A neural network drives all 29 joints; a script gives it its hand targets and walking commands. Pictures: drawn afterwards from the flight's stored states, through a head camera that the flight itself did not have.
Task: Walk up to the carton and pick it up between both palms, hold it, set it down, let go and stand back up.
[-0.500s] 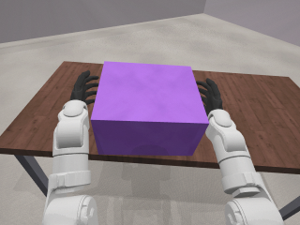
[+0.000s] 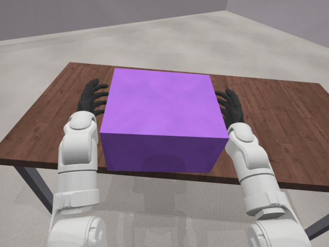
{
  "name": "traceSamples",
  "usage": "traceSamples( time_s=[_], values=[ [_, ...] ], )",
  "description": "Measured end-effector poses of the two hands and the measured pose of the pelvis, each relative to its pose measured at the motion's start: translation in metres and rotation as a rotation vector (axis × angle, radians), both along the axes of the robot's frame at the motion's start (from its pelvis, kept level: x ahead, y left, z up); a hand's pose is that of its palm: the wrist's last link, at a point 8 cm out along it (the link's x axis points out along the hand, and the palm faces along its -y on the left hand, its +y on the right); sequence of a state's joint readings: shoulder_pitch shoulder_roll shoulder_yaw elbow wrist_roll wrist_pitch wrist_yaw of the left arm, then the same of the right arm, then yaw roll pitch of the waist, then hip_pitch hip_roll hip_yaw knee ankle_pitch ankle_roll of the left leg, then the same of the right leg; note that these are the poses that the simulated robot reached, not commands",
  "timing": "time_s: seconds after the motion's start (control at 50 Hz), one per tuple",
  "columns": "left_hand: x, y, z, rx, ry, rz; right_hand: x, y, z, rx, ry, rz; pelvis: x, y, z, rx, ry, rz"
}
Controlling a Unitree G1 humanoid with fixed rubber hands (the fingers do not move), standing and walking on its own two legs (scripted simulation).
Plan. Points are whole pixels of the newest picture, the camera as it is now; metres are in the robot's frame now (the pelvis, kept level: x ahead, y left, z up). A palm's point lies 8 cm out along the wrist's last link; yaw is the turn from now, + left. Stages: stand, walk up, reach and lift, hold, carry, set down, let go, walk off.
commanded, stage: hold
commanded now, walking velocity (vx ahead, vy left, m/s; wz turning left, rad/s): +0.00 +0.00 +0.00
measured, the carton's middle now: (161, 119) +0.38 +0.01 +0.14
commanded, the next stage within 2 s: none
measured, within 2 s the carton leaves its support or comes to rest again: neither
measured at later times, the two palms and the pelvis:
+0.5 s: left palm (86, 112) +0.36 +0.18 +0.18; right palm (233, 121) +0.35 -0.16 +0.16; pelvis +0.00 +0.00 +0.00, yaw +0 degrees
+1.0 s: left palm (83, 110) +0.35 +0.18 +0.19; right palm (234, 121) +0.34 -0.16 +0.17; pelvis -0.01 +0.01 +0.00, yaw -1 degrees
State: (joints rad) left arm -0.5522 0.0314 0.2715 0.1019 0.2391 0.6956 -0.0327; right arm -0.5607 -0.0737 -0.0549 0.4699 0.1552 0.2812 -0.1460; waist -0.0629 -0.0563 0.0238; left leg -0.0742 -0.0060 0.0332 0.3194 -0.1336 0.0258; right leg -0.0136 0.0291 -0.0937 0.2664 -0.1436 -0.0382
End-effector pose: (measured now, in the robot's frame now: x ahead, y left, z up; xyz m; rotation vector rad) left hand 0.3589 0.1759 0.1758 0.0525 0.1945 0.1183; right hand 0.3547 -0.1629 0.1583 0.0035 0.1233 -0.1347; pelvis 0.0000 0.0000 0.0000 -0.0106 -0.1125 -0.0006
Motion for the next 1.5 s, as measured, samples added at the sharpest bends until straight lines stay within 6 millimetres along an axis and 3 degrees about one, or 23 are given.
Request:
traceSamples(
  time_s=[0.64,0.98,1.5],
  values=[
    [-0.001,0.001,0.003,-0.005,-0.004,-0.004,-0.001,0.001,0.003,0.002,-0.003,-0.004,0.0,-0.001,0.0,0.001,-0.004,-0.001],
    [-0.007,0.004,0.014,0.01,-0.02,-0.012,-0.01,0.004,0.012,0.018,-0.022,-0.013,-0.006,0.006,0.0,0.0,-0.025,-0.012],
    [-0.003,0.002,0.006,0.013,-0.018,-0.012,-0.006,0.002,0.009,0.005,-0.024,-0.01,0.0,0.009,0.0,-0.004,-0.016,-0.016]
  ],
)
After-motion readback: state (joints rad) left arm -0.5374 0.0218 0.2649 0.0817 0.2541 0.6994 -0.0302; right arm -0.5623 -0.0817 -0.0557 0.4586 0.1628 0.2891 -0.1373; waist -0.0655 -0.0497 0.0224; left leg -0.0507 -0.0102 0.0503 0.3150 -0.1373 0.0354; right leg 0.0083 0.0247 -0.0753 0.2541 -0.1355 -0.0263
